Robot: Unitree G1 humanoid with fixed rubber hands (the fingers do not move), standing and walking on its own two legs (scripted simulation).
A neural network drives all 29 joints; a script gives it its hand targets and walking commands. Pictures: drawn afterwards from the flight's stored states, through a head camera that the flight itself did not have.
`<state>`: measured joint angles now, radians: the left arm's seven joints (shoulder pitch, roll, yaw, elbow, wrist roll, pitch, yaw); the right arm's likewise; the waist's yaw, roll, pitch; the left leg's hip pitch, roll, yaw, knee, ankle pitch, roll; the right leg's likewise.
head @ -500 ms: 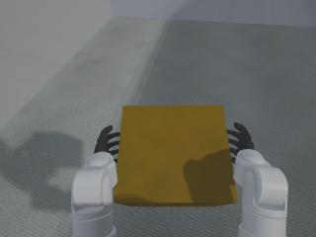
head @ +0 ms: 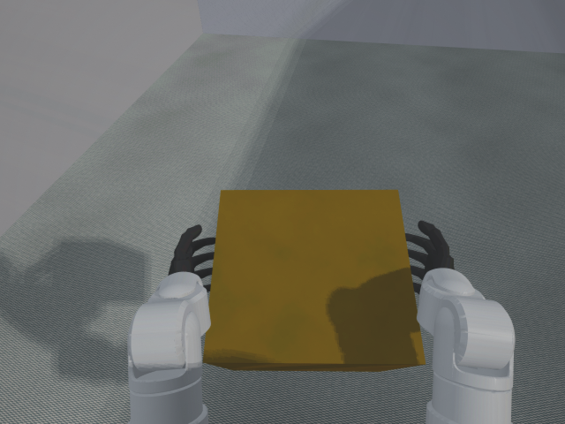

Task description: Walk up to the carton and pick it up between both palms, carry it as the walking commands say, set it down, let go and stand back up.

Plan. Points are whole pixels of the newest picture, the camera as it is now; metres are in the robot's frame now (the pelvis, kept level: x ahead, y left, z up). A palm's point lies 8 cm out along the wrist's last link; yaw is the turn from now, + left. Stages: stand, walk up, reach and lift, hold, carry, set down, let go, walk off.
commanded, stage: carry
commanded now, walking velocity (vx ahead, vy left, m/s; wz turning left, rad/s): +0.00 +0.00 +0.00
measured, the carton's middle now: (307, 289) +0.30 +0.00 +0.04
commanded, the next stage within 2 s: hold in 0.30 s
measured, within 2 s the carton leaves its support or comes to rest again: neither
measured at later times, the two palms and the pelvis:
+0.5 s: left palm (205, 308) +0.27 +0.15 +0.03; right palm (425, 317) +0.26 -0.17 +0.03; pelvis +0.00 +0.00 +0.00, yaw +0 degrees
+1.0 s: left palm (199, 288) +0.28 +0.15 +0.07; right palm (425, 293) +0.29 -0.16 +0.06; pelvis -0.01 -0.01 +0.00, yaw +0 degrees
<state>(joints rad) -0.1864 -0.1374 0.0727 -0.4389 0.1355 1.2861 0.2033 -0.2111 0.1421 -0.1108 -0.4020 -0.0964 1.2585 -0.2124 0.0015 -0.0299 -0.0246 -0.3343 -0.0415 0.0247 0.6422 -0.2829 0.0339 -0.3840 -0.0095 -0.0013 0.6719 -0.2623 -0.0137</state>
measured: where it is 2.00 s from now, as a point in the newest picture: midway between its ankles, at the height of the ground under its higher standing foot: outside the picture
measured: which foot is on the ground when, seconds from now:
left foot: down 0.00-1.00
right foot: down 0.00-1.00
